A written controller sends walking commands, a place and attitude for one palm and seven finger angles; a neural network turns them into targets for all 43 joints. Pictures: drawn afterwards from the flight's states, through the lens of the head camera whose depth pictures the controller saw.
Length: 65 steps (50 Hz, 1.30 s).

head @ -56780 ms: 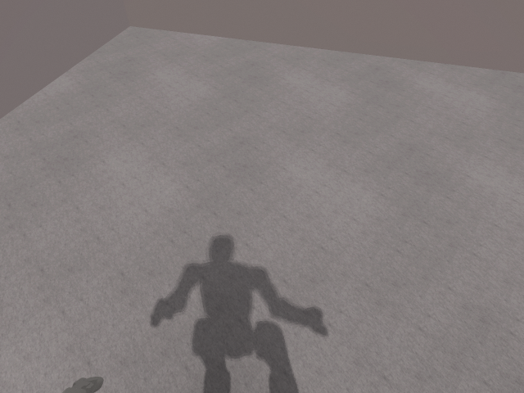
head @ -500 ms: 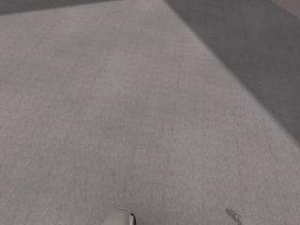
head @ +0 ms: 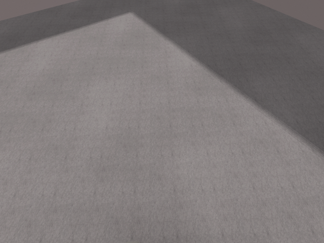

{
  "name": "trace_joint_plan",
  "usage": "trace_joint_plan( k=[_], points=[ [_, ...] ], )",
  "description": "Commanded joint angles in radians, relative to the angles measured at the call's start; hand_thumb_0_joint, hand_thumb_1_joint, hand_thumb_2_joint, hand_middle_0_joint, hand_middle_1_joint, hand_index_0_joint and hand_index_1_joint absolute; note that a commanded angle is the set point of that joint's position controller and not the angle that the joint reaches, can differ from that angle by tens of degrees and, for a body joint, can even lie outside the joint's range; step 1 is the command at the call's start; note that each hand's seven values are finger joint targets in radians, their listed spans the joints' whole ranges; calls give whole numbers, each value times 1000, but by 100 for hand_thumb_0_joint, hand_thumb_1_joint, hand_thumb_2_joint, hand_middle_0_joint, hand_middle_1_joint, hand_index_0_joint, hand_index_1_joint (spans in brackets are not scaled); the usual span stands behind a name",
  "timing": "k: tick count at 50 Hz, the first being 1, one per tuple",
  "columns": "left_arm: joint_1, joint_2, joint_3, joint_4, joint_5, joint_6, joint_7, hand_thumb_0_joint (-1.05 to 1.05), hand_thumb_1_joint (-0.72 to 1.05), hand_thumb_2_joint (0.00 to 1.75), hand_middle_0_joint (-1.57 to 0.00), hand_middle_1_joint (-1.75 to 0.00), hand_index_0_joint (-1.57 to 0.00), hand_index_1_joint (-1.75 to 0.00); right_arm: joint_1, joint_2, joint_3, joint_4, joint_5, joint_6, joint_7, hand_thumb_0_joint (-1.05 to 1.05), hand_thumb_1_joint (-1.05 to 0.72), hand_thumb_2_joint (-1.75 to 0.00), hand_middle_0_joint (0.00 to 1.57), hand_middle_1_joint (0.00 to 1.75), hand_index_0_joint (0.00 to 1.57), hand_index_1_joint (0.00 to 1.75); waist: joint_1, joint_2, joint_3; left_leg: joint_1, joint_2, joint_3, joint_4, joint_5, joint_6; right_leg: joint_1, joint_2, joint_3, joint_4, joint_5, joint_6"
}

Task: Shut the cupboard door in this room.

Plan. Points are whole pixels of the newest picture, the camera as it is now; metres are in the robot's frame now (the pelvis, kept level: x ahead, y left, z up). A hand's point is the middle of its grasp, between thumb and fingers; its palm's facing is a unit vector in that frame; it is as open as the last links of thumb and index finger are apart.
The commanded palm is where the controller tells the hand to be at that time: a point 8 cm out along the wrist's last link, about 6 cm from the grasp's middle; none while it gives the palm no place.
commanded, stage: turn to face it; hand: left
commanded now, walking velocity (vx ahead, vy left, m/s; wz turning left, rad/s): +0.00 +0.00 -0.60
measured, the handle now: out of the picture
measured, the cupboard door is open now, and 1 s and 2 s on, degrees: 51 51 51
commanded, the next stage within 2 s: none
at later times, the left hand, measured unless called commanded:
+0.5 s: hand (95, 208) +0.22 +0.22 -0.14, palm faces -0.28 -0.93 -0.23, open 7.4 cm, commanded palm none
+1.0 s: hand (119, 207) +0.23 +0.16 -0.16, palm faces -0.54 -0.81 -0.20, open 7.4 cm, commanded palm none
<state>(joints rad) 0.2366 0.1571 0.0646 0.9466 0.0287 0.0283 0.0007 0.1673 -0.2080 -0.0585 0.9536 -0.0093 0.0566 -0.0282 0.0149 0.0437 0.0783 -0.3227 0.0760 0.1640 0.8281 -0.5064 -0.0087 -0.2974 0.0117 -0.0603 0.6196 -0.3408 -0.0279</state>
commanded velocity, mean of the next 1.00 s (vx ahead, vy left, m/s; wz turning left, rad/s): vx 0.00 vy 0.00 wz -0.60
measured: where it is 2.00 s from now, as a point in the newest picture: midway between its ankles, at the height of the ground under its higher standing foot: outside the picture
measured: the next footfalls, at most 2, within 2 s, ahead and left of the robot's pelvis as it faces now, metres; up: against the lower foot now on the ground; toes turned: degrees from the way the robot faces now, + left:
left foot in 0.28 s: +0.10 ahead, +0.15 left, +0.00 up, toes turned -8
right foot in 0.66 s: +0.02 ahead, -0.09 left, +0.00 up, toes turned -29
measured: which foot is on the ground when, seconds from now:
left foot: up 0.00-0.26, down 0.28-0.66, up 0.68-1.00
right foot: down 0.00-0.28, up 0.30-0.64, down 0.66-1.00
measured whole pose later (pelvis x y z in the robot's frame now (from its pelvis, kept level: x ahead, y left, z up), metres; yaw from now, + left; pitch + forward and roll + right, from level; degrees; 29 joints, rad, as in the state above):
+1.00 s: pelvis +0.06 +0.04 +0.01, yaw -36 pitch +1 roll -1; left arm 0.20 0.21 0.06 0.89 0.02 0.06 -0.01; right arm 0.18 -0.23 -0.04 0.86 0.00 0.04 -0.02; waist 0.00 -0.02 0.07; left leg -0.36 0.04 0.02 0.67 -0.34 -0.08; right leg -0.29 0.04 0.10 0.55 -0.28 0.01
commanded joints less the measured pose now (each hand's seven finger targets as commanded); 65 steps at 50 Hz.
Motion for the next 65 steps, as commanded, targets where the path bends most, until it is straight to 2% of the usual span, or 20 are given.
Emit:
trace_joint_plan(
  k=[1,11,12,14,15,19,26,30,31,32,33,35,38,45,49,50,51,52,57,65],
  points=[
    [80,216,59,-46,-4,-18,34,0,90,90,-20,-30,-20,-30,-60,-83,-15,-111,1,-35,-3,0,-90,-90,20,30,20,30,32,-196,-144,-310,-6,-192,328,-11,-43,317,-308,411,-217,718,-219],
    [-58,251,64,-96,-5,3,10,0,90,90,-20,-30,-20,-30,89,-87,-8,-103,6,-48,-6,0,-90,-90,20,30,20,30,-40,-194,-134,54,-63,-135,-286,223,-56,85,-165,352,-135,500,-92],
    [-80,233,58,-111,-13,8,9,0,90,90,-20,-30,-20,-30,148,-120,-11,-88,3,-60,-9,0,-90,-90,20,30,20,30,-66,-133,-158,184,-24,-155,-422,319,-49,6,-120,315,-70,406,-48],
    [-55,153,36,-155,-22,11,-5,0,90,90,-20,-30,-20,-30,184,-274,-35,-108,-20,-66,-16,0,-90,-90,20,30,20,30,-64,264,-159,281,390,-538,-528,581,149,-239,50,89,291,-299,54],
    [-100,181,38,-149,-9,18,-6,0,90,90,-20,-30,-20,-30,181,-255,-27,-101,-26,-68,-20,0,-90,-90,20,30,20,30,-78,189,-126,208,397,-537,-530,611,180,-232,12,135,440,-290,59],
    [-109,164,36,-139,-14,31,-32,0,90,90,-20,-30,-20,-30,75,-200,-9,-136,-25,-60,-21,0,-90,-90,20,30,20,30,-19,125,-77,205,263,-245,-470,759,144,-240,-37,72,504,-155,85],
    [-170,144,22,-175,-9,27,-42,0,90,90,-20,-30,-20,-30,131,-217,-28,-109,-23,-54,-8,0,-90,-90,20,30,20,30,-53,158,-110,258,279,-122,-425,755,135,-126,-29,-13,202,-106,72],
    [-113,158,24,-160,-9,12,-38,0,90,90,-20,-30,-20,-30,113,-232,-38,-104,-16,-48,2,0,-90,-90,20,30,20,30,-24,136,-126,196,263,-55,-307,699,68,59,-2,-53,-82,78,40],
    [-48,196,31,-142,-5,4,-32,0,90,90,-20,-30,-20,-30,105,-223,-40,-111,-9,-47,8,0,-90,-90,20,30,20,30,11,78,-148,117,233,-27,-198,627,27,193,-30,-11,-195,195,20],
    [33,289,49,-119,3,-8,-20,0,90,90,-20,-30,-20,-30,87,-161,-30,-140,-1,-45,15,0,-90,-90,20,30,20,30,50,-173,-189,-87,130,52,5,306,-34,380,-233,225,-259,424,-47],
    [80,355,59,-98,-7,-12,-9,0,90,90,-20,-30,-20,-30,20,-124,-14,-185,-3,-36,13,0,-90,-90,20,30,20,30,72,-312,-146,-273,6,-8,211,-153,-69,352,-403,435,-256,741,-161],
    [26,330,62,-112,-9,-11,13,0,90,90,-20,-30,-20,-30,6,-136,-12,-176,-1,-26,-4,0,-90,-90,20,30,20,30,40,-343,-145,-358,27,-172,370,-84,-65,321,-361,450,-259,645,-208],
    [-93,258,40,-153,-9,-9,14,0,90,90,-20,-30,-20,-30,35,-131,-14,-134,-7,-22,10,0,-90,-90,20,30,20,30,-22,-188,-121,-248,36,-161,321,92,-82,184,-248,281,-251,522,-150],
    [-61,276,54,-139,1,-5,1,0,90,90,-20,-30,-20,-30,14,-114,-14,-158,-1,-32,9,0,-90,-90,20,30,20,30,-6,-193,-97,-119,-30,-137,7,84,-73,88,-214,381,-257,366,-158],
    [-101,255,55,-145,-12,6,1,0,90,90,-20,-30,-20,-30,137,-125,-12,-127,5,-56,-5,0,-90,-90,20,30,20,30,-66,-175,-136,140,-40,-144,-366,275,-56,-20,-154,387,-130,362,-76],
    [-80,202,46,-157,-20,12,-3,0,90,90,-20,-30,-20,-30,156,-190,-20,-125,-5,-67,-11,0,-90,-90,20,30,20,30,-65,3,-158,261,99,-283,-491,293,-9,-146,-42,307,-18,187,-19],
    [-50,152,32,-168,-24,12,-13,0,90,90,-20,-30,-20,-30,167,-278,-38,-140,-14,-66,-10,0,-90,-90,20,30,20,30,-59,281,-164,304,339,-506,-539,430,96,-262,64,143,211,-207,38],
    [-67,182,36,-170,-12,16,-15,0,90,90,-20,-30,-20,-30,163,-279,-33,-144,-22,-63,-13,0,-90,-90,20,30,20,30,-70,222,-147,221,420,-527,-554,413,164,-257,25,115,404,-293,50],
    [-82,159,41,-129,-11,28,-42,0,90,90,-20,-30,-20,-30,73,-189,-9,-158,-21,-64,-21,0,-90,-90,20,30,20,30,-24,132,-98,224,255,-194,-470,723,129,-260,-36,61,527,-121,88],
    [-143,131,28,-149,-10,25,-46,0,90,90,-20,-30,-20,-30,125,-216,-33,-111,-22,-55,-8,0,-90,-90,20,30,20,30,-56,170,-113,241,294,-93,-427,692,132,-130,-35,-22,199,-109,73]
  ],
)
